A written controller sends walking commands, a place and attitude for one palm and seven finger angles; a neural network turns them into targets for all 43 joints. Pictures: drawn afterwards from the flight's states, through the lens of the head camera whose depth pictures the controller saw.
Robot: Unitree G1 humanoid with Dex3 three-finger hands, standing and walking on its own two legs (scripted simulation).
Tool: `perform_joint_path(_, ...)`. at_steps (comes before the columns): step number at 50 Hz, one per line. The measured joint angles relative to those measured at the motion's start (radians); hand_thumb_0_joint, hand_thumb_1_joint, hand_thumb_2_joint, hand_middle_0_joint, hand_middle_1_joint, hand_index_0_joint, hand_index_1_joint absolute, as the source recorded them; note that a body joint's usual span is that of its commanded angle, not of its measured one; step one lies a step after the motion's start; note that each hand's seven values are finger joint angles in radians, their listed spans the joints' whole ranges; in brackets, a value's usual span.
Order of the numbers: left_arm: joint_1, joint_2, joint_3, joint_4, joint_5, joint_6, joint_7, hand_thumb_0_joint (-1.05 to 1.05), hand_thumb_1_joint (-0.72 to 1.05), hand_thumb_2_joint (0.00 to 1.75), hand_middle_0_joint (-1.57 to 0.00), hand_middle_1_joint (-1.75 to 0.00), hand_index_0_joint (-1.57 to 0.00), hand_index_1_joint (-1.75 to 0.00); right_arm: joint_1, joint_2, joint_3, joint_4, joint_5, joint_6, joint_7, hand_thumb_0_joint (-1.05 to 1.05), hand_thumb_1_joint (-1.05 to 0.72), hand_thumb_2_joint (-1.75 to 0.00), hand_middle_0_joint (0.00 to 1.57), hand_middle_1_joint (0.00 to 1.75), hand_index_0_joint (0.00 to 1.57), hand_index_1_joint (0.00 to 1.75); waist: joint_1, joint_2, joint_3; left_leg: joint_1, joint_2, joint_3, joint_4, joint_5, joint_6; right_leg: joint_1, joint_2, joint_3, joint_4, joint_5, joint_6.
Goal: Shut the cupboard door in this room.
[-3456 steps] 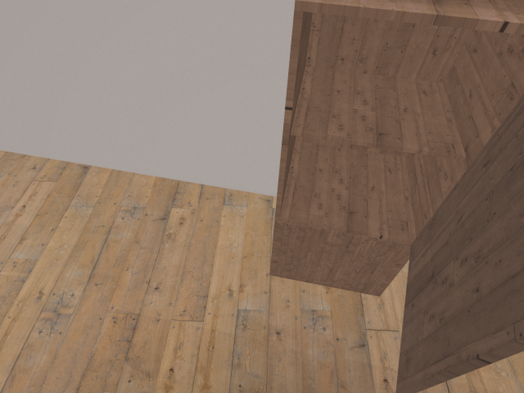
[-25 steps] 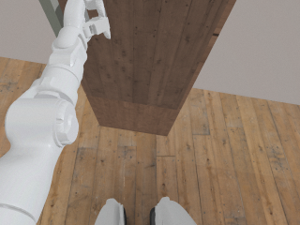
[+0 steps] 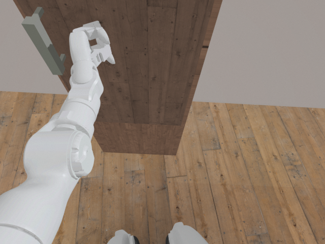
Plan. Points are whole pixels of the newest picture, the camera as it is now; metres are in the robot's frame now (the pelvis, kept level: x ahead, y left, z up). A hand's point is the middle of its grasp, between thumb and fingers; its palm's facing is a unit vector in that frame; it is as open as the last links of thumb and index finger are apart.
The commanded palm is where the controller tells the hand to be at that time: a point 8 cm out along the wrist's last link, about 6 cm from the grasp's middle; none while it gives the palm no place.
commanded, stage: pull the fist back off the door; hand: left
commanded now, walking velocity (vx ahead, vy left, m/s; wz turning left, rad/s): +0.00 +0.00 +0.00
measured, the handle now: (49, 43) +0.60 +0.18 +0.13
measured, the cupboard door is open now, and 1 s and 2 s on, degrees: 0 0 0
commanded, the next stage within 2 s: draw the hand back to the body in 0.26 s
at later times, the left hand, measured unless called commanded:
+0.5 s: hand (105, 65) +0.49 +0.05 +0.14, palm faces +0.05 -1.00 +0.01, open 3.1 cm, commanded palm +0.44 +0.11 +0.14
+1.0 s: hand (44, 125) +0.34 +0.14 +0.17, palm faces +0.09 -0.99 -0.13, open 3.1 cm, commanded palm +0.30 +0.20 +0.18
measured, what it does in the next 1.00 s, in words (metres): stands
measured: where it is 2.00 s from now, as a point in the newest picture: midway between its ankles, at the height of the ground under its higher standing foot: outside the picture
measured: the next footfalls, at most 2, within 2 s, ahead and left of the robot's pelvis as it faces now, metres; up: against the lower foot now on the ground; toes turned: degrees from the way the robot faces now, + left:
none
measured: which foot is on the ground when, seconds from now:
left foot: down 0.00-1.00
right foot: down 0.00-1.00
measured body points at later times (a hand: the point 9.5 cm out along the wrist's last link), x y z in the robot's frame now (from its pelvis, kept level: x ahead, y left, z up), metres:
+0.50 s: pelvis +0.03 -0.01 +0.02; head +0.07 -0.03 +0.47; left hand +0.48 +0.10 +0.15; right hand +0.13 -0.27 -0.10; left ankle +0.03 +0.10 -0.69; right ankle +0.00 -0.10 -0.69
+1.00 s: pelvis +0.01 -0.01 +0.04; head +0.00 -0.04 +0.49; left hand +0.33 +0.20 +0.18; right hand +0.19 -0.25 -0.05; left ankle +0.03 +0.10 -0.69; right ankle +0.00 -0.10 -0.69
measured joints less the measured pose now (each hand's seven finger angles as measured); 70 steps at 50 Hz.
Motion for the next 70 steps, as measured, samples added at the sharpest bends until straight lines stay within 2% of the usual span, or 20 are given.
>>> perform_joint_path(5, 0.162, -0.056, -0.033, -0.140, 0.010, -0.034, 0.004, 0.01, 0.90, 0.91, -1.30, -1.50, -1.30, -1.50, -0.005, 0.001, -0.024, -0.018, 0.005, 0.023, 0.005, 0.01, -0.91, -0.90, 0.20, 0.30, 0.20, 0.30, 0.041, -0.005, -0.011, 0.071, 0.001, 0.015, -0.029, -0.015, -0.002, 0.063, 0.002, 0.017, -0.024, -0.012, 0.000)
perform_joint_path(9, 0.304, -0.107, -0.070, -0.270, -0.026, -0.008, -0.009, 0.01, 0.90, 0.91, -1.30, -1.50, -1.30, -1.50, -0.037, 0.008, -0.034, -0.032, 0.021, 0.044, 0.000, 0.01, -0.91, -0.90, 0.20, 0.30, 0.20, 0.30, 0.084, -0.006, -0.013, 0.150, 0.000, 0.018, -0.065, -0.020, -0.005, 0.142, 0.003, 0.022, -0.061, -0.015, -0.001)
perform_joint_path(12, 0.390, -0.143, -0.129, -0.360, -0.055, 0.009, -0.017, 0.01, 0.90, 0.91, -1.30, -1.50, -1.30, -1.50, -0.075, 0.014, -0.037, -0.042, 0.035, 0.043, -0.008, 0.01, -0.91, -0.90, 0.20, 0.30, 0.20, 0.30, 0.115, -0.007, -0.010, 0.206, -0.004, 0.009, -0.088, -0.021, -0.007, 0.203, 0.001, 0.014, -0.089, -0.017, -0.003)
perform_joint_path(16, 0.408, -0.180, -0.204, -0.397, -0.065, 0.026, -0.018, 0.01, 0.90, 0.90, -1.30, -1.50, -1.30, -1.50, -0.150, 0.020, -0.037, -0.042, 0.047, 0.034, -0.019, 0.01, -0.91, -0.90, 0.20, 0.30, 0.20, 0.30, 0.143, -0.015, -0.001, 0.245, -0.012, -0.012, -0.095, -0.021, -0.011, 0.252, -0.005, -0.006, -0.101, -0.023, -0.006)
perform_joint_path(19, 0.368, -0.198, -0.232, -0.361, -0.062, 0.036, -0.014, 0.01, 0.90, 0.90, -1.30, -1.50, -1.30, -1.50, -0.209, 0.022, -0.032, -0.042, 0.052, 0.029, -0.027, 0.01, -0.91, -0.90, 0.20, 0.30, 0.20, 0.30, 0.151, -0.023, 0.004, 0.252, -0.019, -0.022, -0.097, -0.016, -0.014, 0.261, -0.011, -0.017, -0.097, -0.026, -0.009)
perform_joint_path(23, 0.339, -0.210, -0.204, -0.332, -0.056, 0.048, -0.017, 0.01, 0.90, 0.90, -1.30, -1.50, -1.30, -1.50, -0.258, 0.026, -0.021, -0.060, 0.056, 0.032, -0.034, 0.01, -0.91, -0.90, 0.20, 0.30, 0.20, 0.30, 0.155, -0.030, 0.003, 0.257, -0.022, -0.017, -0.108, -0.006, -0.017, 0.256, -0.015, -0.012, -0.090, -0.024, -0.013)
perform_joint_path(26, 0.394, -0.202, -0.156, -0.376, -0.059, 0.050, -0.034, 0.01, 0.90, 0.90, -1.30, -1.50, -1.30, -1.50, -0.258, 0.031, -0.012, -0.083, 0.060, 0.046, -0.040, 0.01, -0.91, -0.90, 0.20, 0.30, 0.20, 0.30, 0.162, -0.029, -0.005, 0.283, -0.019, 0.001, -0.134, 0.001, -0.019, 0.267, -0.012, 0.006, -0.098, -0.019, -0.015)
perform_joint_path(30, 0.531, -0.162, -0.124, -0.492, -0.067, 0.062, -0.074, 0.01, 0.90, 0.90, -1.30, -1.50, -1.30, -1.50, -0.226, 0.036, -0.005, -0.104, 0.073, 0.070, -0.047, 0.01, -0.91, -0.90, 0.20, 0.30, 0.20, 0.30, 0.179, -0.023, -0.007, 0.341, -0.015, 0.015, -0.173, 0.010, -0.023, 0.313, -0.007, 0.022, -0.123, -0.012, -0.018)
perform_joint_path(34, 0.685, -0.120, -0.145, -0.663, -0.108, 0.089, -0.132, 0.01, 0.90, 0.90, -1.30, -1.50, -1.30, -1.50, -0.193, 0.034, -0.006, -0.100, 0.095, 0.081, -0.058, 0.01, -0.91, -0.90, 0.20, 0.30, 0.20, 0.30, 0.206, -0.018, 0.005, 0.404, -0.011, 0.009, -0.204, 0.020, -0.028, 0.380, -0.003, 0.017, -0.160, -0.001, -0.021)
perform_joint_path(38, 0.781, -0.105, -0.189, -0.793, -0.162, 0.143, -0.200, 0.01, 0.90, 0.90, -1.30, -1.50, -1.30, -1.50, -0.195, 0.018, -0.003, -0.078, 0.119, 0.082, -0.082, 0.01, -0.91, -0.90, 0.20, 0.30, 0.20, 0.30, 0.230, -0.010, 0.024, 0.455, -0.011, -0.013, -0.223, 0.031, -0.029, 0.448, -0.001, -0.003, -0.200, 0.014, -0.022)
perform_joint_path(45, 0.894, -0.102, -0.212, -0.941, -0.200, 0.248, -0.248, 0.01, 0.90, 0.90, -1.27, -1.47, -1.28, -1.47, -0.279, 0.002, 0.010, -0.085, 0.132, 0.063, -0.122, 0.02, -0.91, -0.90, 0.20, 0.30, 0.20, 0.30, 0.240, -0.007, 0.045, 0.517, -0.017, -0.014, -0.266, 0.062, -0.022, 0.513, -0.005, -0.004, -0.249, 0.047, -0.016)
perform_joint_path(49, 1.009, -0.064, -0.236, -1.076, -0.138, 0.253, -0.193, 0.01, 0.90, 0.90, -1.21, -1.40, -1.22, -1.41, -0.339, 0.021, 0.017, -0.109, 0.128, 0.071, -0.143, 0.02, -0.91, -0.90, 0.19, 0.30, 0.20, 0.30, 0.231, -0.011, 0.061, 0.574, -0.024, -0.005, -0.324, 0.089, -0.019, 0.564, -0.011, 0.006, -0.299, 0.072, -0.008)
perform_joint_path(54, 1.138, -0.025, -0.235, -1.223, -0.103, 0.259, -0.155, 0.01, 0.90, 0.90, -1.11, -1.28, -1.11, -1.29, -0.372, 0.042, 0.032, -0.132, 0.122, 0.082, -0.154, 0.02, -0.91, -0.90, 0.19, 0.30, 0.20, 0.30, 0.248, -0.014, 0.081, 0.641, -0.031, -0.002, -0.388, 0.115, -0.009, 0.635, -0.017, 0.010, -0.370, 0.103, -0.001)
perform_joint_path(62, 1.319, 0.004, -0.204, -1.419, -0.082, 0.279, -0.130, 0.01, 0.90, 0.90, -0.90, -1.06, -0.90, -1.06, -0.376, 0.053, 0.053, -0.129, 0.104, 0.073, -0.151, 0.02, -0.91, -0.90, 0.20, 0.30, 0.20, 0.30, 0.286, 0.001, 0.106, 0.718, -0.050, -0.005, -0.452, 0.135, 0.007, 0.721, -0.033, 0.009, -0.448, 0.130, 0.015)
perform_joint_path(70, 1.483, 0.035, -0.122, -1.577, -0.079, 0.287, -0.119, 0.01, 0.89, 0.90, -0.69, -0.82, -0.69, -0.83, -0.361, 0.065, 0.058, -0.111, 0.090, 0.064, -0.145, 0.02, -0.91, -0.90, 0.20, 0.30, 0.20, 0.30, 0.299, 0.004, 0.108, 0.745, -0.060, -0.005, -0.468, 0.134, 0.017, 0.754, -0.043, 0.010, -0.475, 0.134, 0.027)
